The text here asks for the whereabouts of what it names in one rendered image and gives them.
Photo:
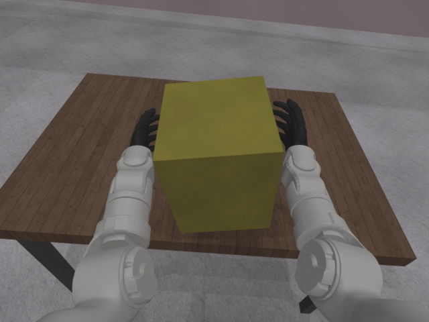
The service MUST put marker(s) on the robot left hand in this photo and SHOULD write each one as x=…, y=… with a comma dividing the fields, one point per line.
x=141, y=136

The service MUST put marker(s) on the carton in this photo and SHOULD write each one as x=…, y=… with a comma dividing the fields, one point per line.
x=218, y=154

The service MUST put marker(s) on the table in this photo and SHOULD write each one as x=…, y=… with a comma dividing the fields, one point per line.
x=59, y=191

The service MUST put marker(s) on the robot left upper arm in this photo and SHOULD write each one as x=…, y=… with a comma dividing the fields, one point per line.
x=110, y=286

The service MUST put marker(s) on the robot right forearm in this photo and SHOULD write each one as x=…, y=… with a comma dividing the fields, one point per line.
x=310, y=206

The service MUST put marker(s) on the robot right upper arm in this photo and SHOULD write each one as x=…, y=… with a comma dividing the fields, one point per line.
x=345, y=282

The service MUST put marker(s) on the robot left forearm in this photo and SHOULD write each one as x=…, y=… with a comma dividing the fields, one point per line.
x=126, y=216

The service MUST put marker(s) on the robot right hand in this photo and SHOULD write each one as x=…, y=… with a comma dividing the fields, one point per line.
x=295, y=130

